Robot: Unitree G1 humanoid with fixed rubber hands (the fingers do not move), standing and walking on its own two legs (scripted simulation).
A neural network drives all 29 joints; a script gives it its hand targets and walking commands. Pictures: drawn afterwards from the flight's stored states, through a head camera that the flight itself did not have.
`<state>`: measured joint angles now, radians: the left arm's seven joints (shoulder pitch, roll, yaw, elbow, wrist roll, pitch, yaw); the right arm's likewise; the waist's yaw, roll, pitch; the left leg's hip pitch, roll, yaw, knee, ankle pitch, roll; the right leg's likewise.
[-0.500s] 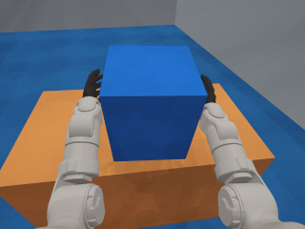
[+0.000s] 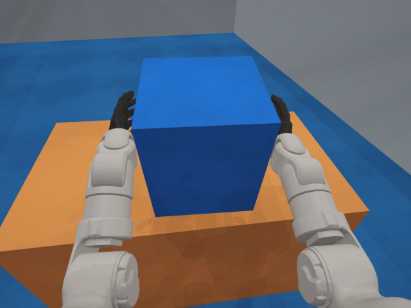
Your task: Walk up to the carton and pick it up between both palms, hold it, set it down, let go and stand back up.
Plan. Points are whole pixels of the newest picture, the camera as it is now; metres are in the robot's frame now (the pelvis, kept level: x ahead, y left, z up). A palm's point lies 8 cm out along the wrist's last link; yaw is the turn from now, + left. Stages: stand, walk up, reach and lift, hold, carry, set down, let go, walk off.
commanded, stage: reach and lift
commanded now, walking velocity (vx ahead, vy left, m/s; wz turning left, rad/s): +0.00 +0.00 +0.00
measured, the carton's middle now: (201, 139) +0.40 +0.02 +0.16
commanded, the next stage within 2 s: hold in 0.12 s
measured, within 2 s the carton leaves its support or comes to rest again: neither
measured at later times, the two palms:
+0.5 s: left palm (118, 134) +0.37 +0.17 +0.20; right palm (281, 134) +0.37 -0.13 +0.20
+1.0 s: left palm (118, 124) +0.37 +0.17 +0.23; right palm (286, 125) +0.37 -0.13 +0.22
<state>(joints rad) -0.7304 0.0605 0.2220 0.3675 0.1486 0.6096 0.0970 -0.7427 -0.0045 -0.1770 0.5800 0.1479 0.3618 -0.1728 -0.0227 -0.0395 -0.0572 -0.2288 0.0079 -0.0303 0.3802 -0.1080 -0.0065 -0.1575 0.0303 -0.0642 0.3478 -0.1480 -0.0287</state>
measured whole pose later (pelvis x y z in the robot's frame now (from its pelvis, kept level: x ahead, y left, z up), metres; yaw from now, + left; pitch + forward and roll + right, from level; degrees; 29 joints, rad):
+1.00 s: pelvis +0.00 +0.00 +0.00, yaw +0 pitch -4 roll -1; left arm -0.72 0.06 0.20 0.23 0.21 0.74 0.07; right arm -0.77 -0.03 -0.14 0.52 0.21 0.45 -0.19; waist -0.04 -0.04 -0.07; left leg -0.20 0.01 -0.03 0.37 -0.10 -0.01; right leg -0.13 0.03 -0.06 0.35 -0.15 -0.03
